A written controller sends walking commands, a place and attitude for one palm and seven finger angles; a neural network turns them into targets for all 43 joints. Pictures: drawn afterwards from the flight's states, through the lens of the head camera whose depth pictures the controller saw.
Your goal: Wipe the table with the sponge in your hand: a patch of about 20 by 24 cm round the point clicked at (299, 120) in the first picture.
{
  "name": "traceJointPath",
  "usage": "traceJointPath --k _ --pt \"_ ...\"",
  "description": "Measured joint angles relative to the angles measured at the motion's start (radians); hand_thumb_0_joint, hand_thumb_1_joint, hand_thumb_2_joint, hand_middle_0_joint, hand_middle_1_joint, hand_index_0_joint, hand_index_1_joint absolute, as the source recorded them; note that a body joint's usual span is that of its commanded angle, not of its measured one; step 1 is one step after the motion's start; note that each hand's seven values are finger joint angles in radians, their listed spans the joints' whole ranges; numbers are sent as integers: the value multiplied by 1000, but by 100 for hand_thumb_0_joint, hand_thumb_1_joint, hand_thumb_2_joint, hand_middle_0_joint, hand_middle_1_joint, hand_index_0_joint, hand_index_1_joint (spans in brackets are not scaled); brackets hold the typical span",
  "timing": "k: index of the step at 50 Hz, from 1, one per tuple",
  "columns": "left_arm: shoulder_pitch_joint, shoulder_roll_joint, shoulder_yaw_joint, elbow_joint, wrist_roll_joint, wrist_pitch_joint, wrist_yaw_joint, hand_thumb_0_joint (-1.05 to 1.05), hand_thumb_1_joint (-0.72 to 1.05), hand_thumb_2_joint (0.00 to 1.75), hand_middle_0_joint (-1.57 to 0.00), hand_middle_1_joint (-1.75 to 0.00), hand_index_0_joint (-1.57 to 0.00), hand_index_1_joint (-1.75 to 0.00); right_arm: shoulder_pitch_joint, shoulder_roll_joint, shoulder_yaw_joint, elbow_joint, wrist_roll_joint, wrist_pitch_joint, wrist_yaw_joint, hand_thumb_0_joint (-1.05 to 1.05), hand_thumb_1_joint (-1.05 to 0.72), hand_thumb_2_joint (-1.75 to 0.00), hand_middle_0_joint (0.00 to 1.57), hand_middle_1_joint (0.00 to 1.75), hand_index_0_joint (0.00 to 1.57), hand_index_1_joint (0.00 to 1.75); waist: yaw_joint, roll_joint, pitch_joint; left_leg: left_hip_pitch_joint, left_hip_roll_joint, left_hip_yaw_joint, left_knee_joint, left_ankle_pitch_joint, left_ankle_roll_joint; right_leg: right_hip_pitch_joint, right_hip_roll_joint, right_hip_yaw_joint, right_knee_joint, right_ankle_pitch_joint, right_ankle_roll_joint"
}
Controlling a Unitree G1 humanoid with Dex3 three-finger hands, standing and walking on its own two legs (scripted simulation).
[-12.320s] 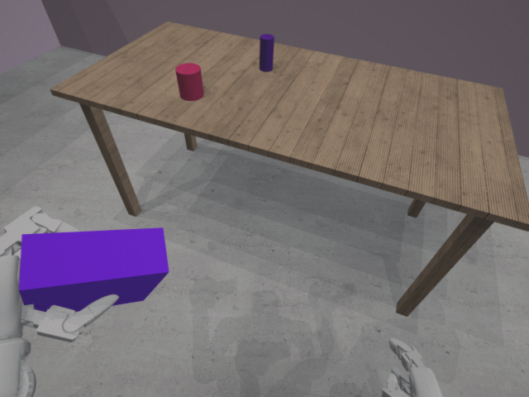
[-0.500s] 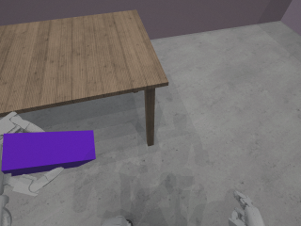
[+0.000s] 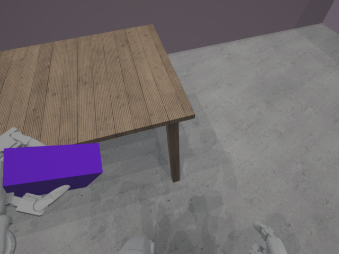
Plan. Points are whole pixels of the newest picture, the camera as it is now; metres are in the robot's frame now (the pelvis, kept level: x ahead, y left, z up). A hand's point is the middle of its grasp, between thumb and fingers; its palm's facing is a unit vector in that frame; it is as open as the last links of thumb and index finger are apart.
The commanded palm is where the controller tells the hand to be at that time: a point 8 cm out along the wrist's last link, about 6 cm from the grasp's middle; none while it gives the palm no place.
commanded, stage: take the last steps up to it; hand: left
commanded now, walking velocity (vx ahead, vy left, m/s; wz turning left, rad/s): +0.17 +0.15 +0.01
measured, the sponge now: (67, 170) +0.24 +0.20 +0.13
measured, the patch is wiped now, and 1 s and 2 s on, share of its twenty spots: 0.00 0.00 0.00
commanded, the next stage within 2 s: come to a stop and stand still in 0.08 s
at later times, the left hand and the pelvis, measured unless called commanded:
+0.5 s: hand (25, 140) +0.27 +0.27 +0.18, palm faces +0.34 -0.84 -0.43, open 9.7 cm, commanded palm +0.23 +0.32 +0.18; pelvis +0.06 +0.04 +0.00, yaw -2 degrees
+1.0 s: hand (37, 165) +0.23 +0.24 +0.16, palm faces +0.37 -0.84 -0.40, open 9.7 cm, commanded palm +0.19 +0.28 +0.18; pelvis +0.02 +0.00 +0.00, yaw -2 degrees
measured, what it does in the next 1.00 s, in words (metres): steps on the spot: left foot, then right foot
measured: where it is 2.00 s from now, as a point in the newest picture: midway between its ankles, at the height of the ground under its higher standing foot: outside the picture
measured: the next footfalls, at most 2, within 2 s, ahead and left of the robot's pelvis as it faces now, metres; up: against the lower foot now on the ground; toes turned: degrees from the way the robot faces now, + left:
left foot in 0.18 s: +0.14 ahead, +0.17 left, +0.00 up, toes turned +8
right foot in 0.56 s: +0.11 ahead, -0.05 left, +0.00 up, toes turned -7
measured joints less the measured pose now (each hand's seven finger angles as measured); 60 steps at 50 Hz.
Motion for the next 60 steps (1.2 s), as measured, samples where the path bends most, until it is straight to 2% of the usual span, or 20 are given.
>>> traceJointPath --k 5,9,11,13,14,16,21,27,28,29,31,34,36,39,44,46,48,51,57,60 --pt "57 20 -8 -93 9 -12 13 -1 -45 100 -78 -135 -78 -134 -4 -24 -26 -69 -8 -4 -1 2 -91 -90 20 30 20 29 -15 -55 27 58 26 51 -364 62 7 46 -32 15 -53 7 27" --pt "85 52 4 -173 8 -23 22 -1 -45 100 -78 -135 -78 -134 4 -43 -51 -120 -5 -8 -12 1 -91 -90 20 30 20 29 -11 -58 19 179 17 90 -626 193 19 47 -41 34 29 -57 66" --pt "43 82 23 -165 3 -29 26 -1 -45 100 -78 -135 -78 -134 -10 -22 -67 -123 3 -11 -20 1 -91 -90 20 30 20 29 -7 -79 22 171 6 105 -574 182 44 -10 -49 82 193 -157 57" --pt "-7 100 37 -127 -3 -24 24 -1 -45 100 -78 -135 -78 -134 -25 9 -56 -114 2 -14 -18 1 -91 -90 20 30 20 29 -12 -82 20 167 9 100 -542 149 56 -82 -10 124 390 -234 50" --pt "-21 104 44 -115 -7 -15 23 -1 -45 100 -78 -135 -78 -134 -29 25 -45 -110 2 -15 -13 1 -91 -90 20 30 20 29 -17 -81 15 171 12 94 -547 146 57 -110 10 130 450 -231 50" --pt "-25 104 55 -118 -14 8 21 -1 -45 100 -78 -135 -78 -134 -28 57 -16 -108 -1 -19 2 1 -91 -90 20 30 20 29 -21 -81 6 188 19 88 -576 157 50 -144 39 123 476 -189 53" --pt "40 72 29 -182 -31 40 5 -1 -45 100 -78 -135 -78 -134 6 107 47 -123 -15 -40 25 1 -91 -90 20 30 20 29 -11 -62 -10 225 39 82 -642 183 41 -125 82 83 270 -104 58" --pt "49 67 1 -149 -35 75 -1 -1 -45 100 -78 -135 -78 -134 22 110 75 -115 -15 -48 13 1 -90 -90 21 30 21 30 16 -23 -6 232 54 83 -636 185 20 -26 107 71 30 -40 59" --pt "42 69 3 -134 -34 80 0 -1 -45 100 -78 -135 -78 -134 22 105 76 -112 -13 -48 11 1 -90 -90 21 30 21 30 18 -21 -6 226 54 84 -620 179 15 -2 105 72 -20 0 55" --pt "30 62 3 -114 -31 83 1 -1 -45 100 -78 -135 -78 -134 17 96 74 -106 -11 -46 8 1 -90 -90 21 30 21 30 19 -6 0 220 63 79 -600 172 8 10 113 65 -46 62 28" --pt "10 42 -7 -81 -29 93 0 -1 -45 100 -78 -135 -78 -134 10 72 66 -91 -6 -38 3 1 -90 -90 21 30 21 30 13 26 1 206 76 55 -567 141 -4 12 132 50 -47 78 -30" --pt "17 13 -24 -65 -35 102 1 -1 -45 100 -78 -135 -78 -134 9 41 48 -69 -1 -27 -2 1 -91 -90 21 30 21 30 11 16 -19 163 22 -8 -411 1 -4 -5 128 63 -45 69 -66" --pt "28 3 -34 -64 -33 100 3 -1 -45 100 -78 -135 -78 -134 10 22 38 -61 0 -20 -9 1 -91 -90 21 30 20 30 3 0 -29 154 -10 -26 -329 -37 -6 -7 123 71 -58 80 -71" --pt "37 10 -41 -65 -28 85 6 -1 -45 100 -78 -135 -78 -134 17 1 24 -62 -1 -12 -26 1 -91 -90 21 30 20 29 -14 -20 -42 182 -28 -26 -337 -43 -2 -6 121 69 -82 101 -75" --pt "46 31 -33 -74 -25 62 14 -1 -45 100 -78 -135 -78 -134 37 -30 2 -85 -3 0 -37 1 -91 -90 20 30 20 29 -28 -19 -59 297 -21 -30 -592 54 17 -10 146 44 -109 127 -79" --pt "43 39 -33 -72 -24 58 17 -1 -45 100 -78 -135 -78 -134 42 -30 -7 -84 -2 7 -37 1 -91 -90 20 30 20 29 -20 -26 -55 328 -17 -29 -653 111 24 -6 151 42 -109 132 -74" --pt "48 40 -33 -58 -22 54 18 -1 -45 100 -78 -135 -78 -134 51 -24 -2 -83 0 12 -39 1 -91 -90 20 30 20 29 -6 -39 -62 339 -18 -17 -669 121 22 3 151 54 -128 143 -52" --pt "37 38 -38 -36 -12 55 18 -1 -45 100 -78 -135 -78 -134 65 -18 11 -94 -3 2 -41 1 -91 -90 20 30 20 29 3 -36 -71 332 -20 -18 -674 128 20 -3 148 53 -134 153 -31" --pt "7 13 -54 5 -9 57 12 -1 -45 100 -78 -135 -78 -134 60 6 32 -86 -5 -15 -25 1 -91 -90 20 30 20 29 14 -3 -77 301 -13 -24 -638 118 21 -11 158 47 -145 175 -70" --pt "4 3 -67 10 -8 68 10 -1 -45 100 -78 -135 -78 -134 55 17 38 -76 -7 -12 -15 1 -91 -90 20 30 20 29 14 8 -80 283 -17 -41 -613 84 30 -12 165 46 -163 191 -78"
